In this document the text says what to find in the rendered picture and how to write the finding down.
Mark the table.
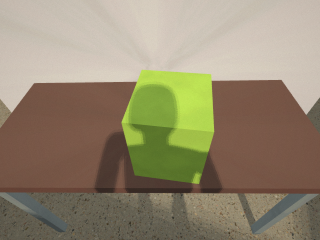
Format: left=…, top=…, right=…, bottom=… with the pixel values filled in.
left=0, top=80, right=320, bottom=234

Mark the carton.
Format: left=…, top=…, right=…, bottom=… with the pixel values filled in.
left=121, top=70, right=214, bottom=184

